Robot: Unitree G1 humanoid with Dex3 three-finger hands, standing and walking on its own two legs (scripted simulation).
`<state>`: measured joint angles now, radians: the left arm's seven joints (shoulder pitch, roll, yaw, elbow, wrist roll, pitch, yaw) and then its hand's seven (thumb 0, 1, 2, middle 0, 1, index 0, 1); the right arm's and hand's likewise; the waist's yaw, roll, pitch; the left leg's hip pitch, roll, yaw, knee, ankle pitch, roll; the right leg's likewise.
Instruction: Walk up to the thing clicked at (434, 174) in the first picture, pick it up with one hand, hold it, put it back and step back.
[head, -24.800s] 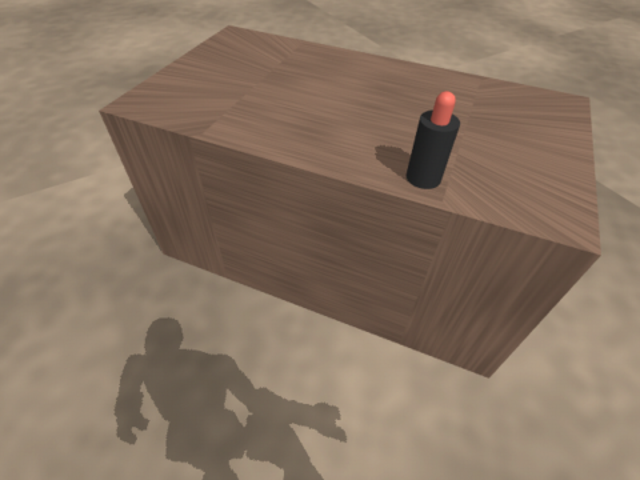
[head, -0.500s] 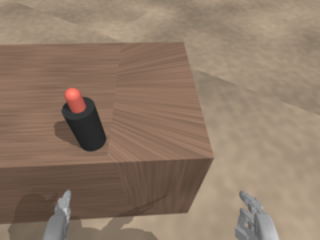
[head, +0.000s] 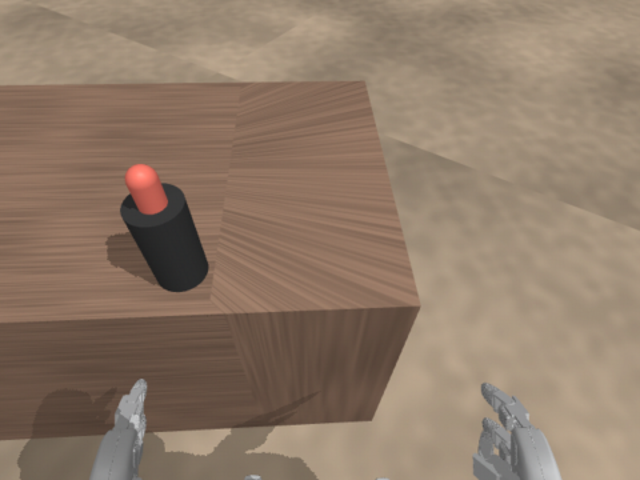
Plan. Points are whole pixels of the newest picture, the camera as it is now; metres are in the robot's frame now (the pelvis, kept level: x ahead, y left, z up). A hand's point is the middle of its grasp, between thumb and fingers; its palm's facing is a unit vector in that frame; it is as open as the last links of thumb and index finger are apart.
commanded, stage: home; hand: left
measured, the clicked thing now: (163, 226) +0.46 +0.23 +0.05
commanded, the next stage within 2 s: stand in 1.56 s
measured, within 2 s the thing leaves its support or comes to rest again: neither
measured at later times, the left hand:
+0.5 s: hand (167, 461) +0.18 +0.18 -0.04, palm faces +0.11 -0.97 -0.23, open 17.3 cm
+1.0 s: hand (172, 454) +0.18 +0.18 -0.04, palm faces +0.11 -0.97 -0.23, open 17.4 cm
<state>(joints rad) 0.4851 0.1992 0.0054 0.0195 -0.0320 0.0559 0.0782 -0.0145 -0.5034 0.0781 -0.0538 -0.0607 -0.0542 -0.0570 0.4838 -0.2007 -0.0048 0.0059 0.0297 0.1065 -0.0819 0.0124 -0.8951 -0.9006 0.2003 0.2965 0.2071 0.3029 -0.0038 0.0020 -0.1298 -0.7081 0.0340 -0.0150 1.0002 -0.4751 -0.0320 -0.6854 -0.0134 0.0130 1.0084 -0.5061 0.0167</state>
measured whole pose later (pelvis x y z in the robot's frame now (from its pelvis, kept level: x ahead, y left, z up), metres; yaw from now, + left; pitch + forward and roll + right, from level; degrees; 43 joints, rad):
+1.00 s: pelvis +0.01 +0.00 +0.00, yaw +0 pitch +11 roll +0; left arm 0.48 0.20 0.00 0.03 -0.03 0.04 0.10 -0.02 -0.53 0.06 -0.05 -0.06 -0.05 -0.05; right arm 0.49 -0.20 -0.01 -0.01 0.03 0.13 -0.08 0.01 -0.90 -0.90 0.20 0.30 0.21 0.30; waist 0.00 -0.01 -0.13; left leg -0.71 0.03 -0.01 1.00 -0.49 -0.03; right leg -0.68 -0.02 0.02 1.01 -0.51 0.02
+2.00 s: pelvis -0.01 +0.00 +0.06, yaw +1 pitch -3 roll +0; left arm 0.22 0.32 0.00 1.03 0.02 -0.01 0.02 -0.01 0.17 0.67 -0.19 -0.27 -0.19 -0.27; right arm 0.17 -0.31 -0.03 1.05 -0.03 0.00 0.00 0.01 -0.90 -0.90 0.20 0.30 0.21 0.30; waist 0.00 0.00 0.05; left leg -0.25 0.03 -0.02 0.56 -0.27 -0.03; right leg -0.22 -0.02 0.00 0.56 -0.30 0.01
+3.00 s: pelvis +0.01 +0.01 +0.07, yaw +0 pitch -2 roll +0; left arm 0.11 0.33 0.01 1.17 0.01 -0.02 0.01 0.00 0.91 0.90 -0.20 -0.30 -0.20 -0.30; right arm 0.11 -0.34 -0.01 1.16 -0.01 -0.01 0.00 0.00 -0.90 -0.90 0.20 0.30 0.21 0.30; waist 0.00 0.00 0.06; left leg -0.13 0.02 0.00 0.34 -0.18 -0.02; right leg -0.10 -0.03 0.00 0.33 -0.20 0.03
